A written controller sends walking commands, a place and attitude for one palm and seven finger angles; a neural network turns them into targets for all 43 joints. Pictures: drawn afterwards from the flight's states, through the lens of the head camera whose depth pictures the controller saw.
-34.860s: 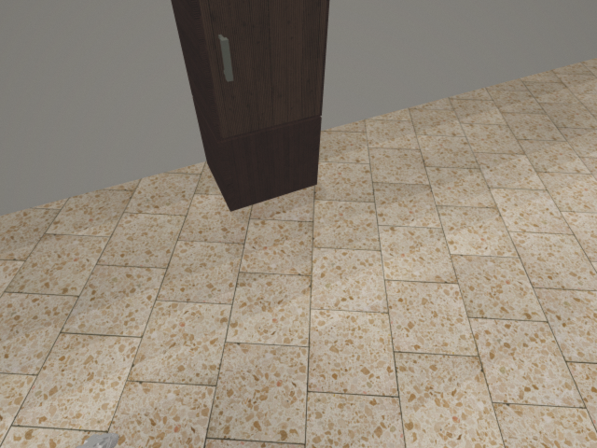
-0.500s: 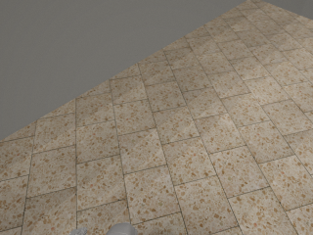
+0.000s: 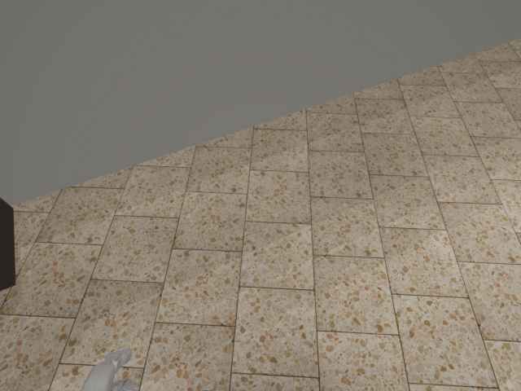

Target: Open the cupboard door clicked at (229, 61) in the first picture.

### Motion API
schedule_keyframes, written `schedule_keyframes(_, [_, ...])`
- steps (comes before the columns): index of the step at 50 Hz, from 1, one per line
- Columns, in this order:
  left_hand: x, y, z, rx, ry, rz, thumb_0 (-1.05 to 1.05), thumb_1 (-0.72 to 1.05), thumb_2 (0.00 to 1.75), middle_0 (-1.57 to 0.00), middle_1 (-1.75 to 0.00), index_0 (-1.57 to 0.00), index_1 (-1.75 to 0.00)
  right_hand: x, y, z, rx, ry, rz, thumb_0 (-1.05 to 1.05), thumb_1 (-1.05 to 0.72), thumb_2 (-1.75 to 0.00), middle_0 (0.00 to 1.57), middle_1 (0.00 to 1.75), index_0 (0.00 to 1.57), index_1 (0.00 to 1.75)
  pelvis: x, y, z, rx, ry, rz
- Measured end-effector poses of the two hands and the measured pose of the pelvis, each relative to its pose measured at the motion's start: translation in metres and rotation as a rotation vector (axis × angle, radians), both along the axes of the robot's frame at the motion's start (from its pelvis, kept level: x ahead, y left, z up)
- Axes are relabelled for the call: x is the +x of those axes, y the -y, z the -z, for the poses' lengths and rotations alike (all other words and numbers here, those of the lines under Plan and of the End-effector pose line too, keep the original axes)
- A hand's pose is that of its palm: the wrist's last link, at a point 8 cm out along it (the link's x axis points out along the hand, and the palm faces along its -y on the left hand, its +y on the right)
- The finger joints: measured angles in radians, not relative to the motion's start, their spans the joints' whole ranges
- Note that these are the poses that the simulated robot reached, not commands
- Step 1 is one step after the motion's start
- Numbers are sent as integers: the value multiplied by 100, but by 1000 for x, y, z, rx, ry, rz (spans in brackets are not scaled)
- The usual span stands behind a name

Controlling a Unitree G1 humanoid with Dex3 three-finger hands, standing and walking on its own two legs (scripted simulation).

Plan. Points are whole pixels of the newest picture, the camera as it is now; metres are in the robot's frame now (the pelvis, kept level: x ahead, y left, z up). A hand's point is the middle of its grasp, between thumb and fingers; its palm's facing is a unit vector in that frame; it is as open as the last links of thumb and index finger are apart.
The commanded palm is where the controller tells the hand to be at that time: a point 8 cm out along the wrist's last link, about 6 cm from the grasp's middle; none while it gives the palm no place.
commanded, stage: turn to face it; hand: left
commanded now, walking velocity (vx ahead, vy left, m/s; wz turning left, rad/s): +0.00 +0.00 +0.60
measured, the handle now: out of the picture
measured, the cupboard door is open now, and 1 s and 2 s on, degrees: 41 41 41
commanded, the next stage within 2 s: take the last steps up to it in 1.76 s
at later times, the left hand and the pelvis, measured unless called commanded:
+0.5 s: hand out of the picture -0.01 +0.23 -0.18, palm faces +0.35 -0.90 -0.25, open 7.4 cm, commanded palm none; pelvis +0.02 +0.01 +0.00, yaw +19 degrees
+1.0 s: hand out of the picture +0.04 +0.19 -0.14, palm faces +0.55 -0.79 -0.27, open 7.4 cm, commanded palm none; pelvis +0.06 -0.03 +0.01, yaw +37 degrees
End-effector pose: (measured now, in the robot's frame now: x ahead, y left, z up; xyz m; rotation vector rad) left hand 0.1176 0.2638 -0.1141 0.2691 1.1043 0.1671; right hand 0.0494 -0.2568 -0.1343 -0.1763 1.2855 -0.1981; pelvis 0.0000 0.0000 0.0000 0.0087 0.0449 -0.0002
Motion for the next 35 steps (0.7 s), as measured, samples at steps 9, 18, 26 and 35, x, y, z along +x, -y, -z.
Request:
schedule_keyframes(9, [-49, 32, -5, -27, -52, -115, 1, 91, 90, -20, -30, -20, -30, 48, 18, -5, 14, -1, -103, 1, -91, -90, 19, 30, 20, 30, 6, 17, -10, 28, 23, -124])
schedule_keyframes(18, [-122, 23, 25, -104, -151, -311, 1, 90, 90, -20, -30, -20, -30, 128, -26, -16, -13, 76, -317, 1, -91, -90, 19, 30, 20, 30, 13, 4, -2, 13, 23, -256])
schedule_keyframes(26, [-149, -14, 34, -90, -199, -442, 1, 91, 90, -20, -30, -20, -30, 160, -66, -25, -46, 140, -449, 0, -91, -90, 20, 30, 20, 30, 17, -12, 1, -14, 8, -349])
schedule_keyframes(35, [-109, -23, 7, -50, -57, -479, 1, 91, 90, -20, -30, -19, -30, 154, -63, -22, -22, 44, -495, 0, -91, -90, 20, 30, 21, 30, 31, -4, -11, -31, 3, -444])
